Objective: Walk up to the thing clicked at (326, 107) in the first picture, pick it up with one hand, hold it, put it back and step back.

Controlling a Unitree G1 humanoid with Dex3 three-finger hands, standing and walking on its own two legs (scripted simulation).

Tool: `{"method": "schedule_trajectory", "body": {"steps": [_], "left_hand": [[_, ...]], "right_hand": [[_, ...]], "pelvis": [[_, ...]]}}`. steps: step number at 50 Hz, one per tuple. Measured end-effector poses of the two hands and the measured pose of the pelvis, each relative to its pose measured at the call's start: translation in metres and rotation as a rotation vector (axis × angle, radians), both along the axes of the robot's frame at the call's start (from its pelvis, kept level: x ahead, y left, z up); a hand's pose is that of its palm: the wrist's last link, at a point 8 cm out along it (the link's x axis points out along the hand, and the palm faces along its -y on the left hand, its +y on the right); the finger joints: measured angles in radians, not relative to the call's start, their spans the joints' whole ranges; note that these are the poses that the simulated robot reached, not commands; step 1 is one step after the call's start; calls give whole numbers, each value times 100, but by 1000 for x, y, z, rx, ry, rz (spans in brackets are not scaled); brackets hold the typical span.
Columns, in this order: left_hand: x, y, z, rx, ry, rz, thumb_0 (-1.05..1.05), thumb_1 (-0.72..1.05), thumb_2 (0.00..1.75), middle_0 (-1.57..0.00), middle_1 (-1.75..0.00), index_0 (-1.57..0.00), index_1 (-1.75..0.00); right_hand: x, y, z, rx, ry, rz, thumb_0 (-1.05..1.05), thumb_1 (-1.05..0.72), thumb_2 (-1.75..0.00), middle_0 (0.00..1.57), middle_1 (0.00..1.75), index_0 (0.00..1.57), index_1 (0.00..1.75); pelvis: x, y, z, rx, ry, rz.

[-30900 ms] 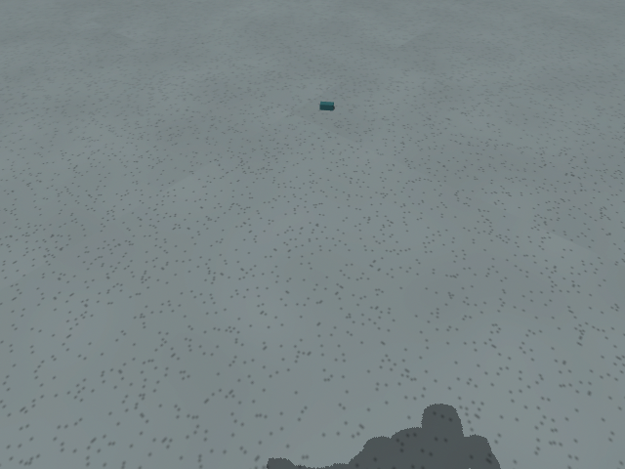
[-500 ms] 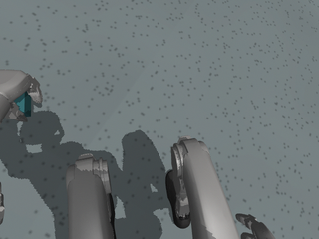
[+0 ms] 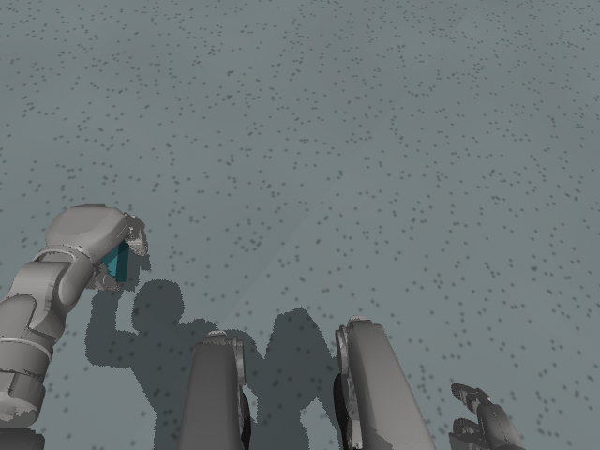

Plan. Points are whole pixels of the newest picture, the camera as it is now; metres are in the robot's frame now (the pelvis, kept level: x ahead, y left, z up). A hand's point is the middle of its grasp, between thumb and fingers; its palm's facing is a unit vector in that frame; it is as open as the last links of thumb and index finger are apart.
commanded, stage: lift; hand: left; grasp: from above
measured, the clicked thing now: (110, 252) +0.42 +0.26 -0.09
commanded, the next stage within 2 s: hold in 0.76 s
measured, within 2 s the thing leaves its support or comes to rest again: neither
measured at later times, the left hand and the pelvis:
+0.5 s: hand (77, 244) +0.36 +0.22 +0.08, palm faces -0.46 -0.01 -0.89, open 7.8 cm; pelvis +0.03 -0.01 +0.15, yaw +1 degrees
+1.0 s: hand (36, 197) +0.38 +0.23 +0.14, palm faces -0.50 -0.02 -0.87, open 7.7 cm; pelvis +0.07 +0.00 +0.20, yaw +0 degrees
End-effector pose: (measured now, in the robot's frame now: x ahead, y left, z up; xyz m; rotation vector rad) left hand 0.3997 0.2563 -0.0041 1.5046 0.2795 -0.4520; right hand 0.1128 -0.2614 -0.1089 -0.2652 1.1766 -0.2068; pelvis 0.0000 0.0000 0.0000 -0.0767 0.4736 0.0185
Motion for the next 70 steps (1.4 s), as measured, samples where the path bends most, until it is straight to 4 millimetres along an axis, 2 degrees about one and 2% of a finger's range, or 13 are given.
{"method": "schedule_trajectory", "body": {"steps": [7,17,25,33,42,53,61,70], "left_hand": [[-24,-13,59,-21,15,20,-8,16,33,-50,-42,-100,-52],[-39,-28,111,-20,26,24,-9,16,31,-51,-41,-99,-50],[-36,-33,140,3,9,16,-9,16,30,-51,-43,-98,-52],[-24,-30,170,12,-6,48,-8,15,33,-50,-45,-98,-54],[-20,-25,191,9,56,45,-8,16,31,-50,-45,-98,-53],[-13,-26,210,3,47,13,-8,16,33,-49,-44,-99,-52],[-10,-27,224,10,33,14,-7,16,35,-49,-43,-102,-52],[-14,-36,232,2,42,7,-7,15,36,-49,-42,-102,-52]], "right_hand": [[1,-5,55,7,-55,-25,1,-90,-89,21,30,21,30],[7,-16,114,3,-106,-51,1,-91,-90,21,30,21,30],[15,-18,145,2,-114,-62,1,-92,-90,21,30,21,30],[22,-12,173,16,-114,-77,1,-91,-90,21,30,21,30],[38,-3,194,24,-134,-82,1,-92,-90,21,30,21,30],[64,4,207,37,-164,-59,1,-91,-89,21,30,21,30],[75,3,213,44,-174,-58,1,-91,-89,21,30,21,30],[78,-5,218,38,-184,-60,1,-91,-89,21,30,21,30]], "pelvis": [[7,-7,56,25,-79,0],[21,-14,114,43,-159,-2],[35,-14,145,50,-206,-5],[48,-9,173,55,-252,-11],[64,-3,195,56,-288,-19],[76,-1,207,59,-316,-20],[82,-3,213,62,-334,-21],[82,-7,217,67,-354,-21]]}}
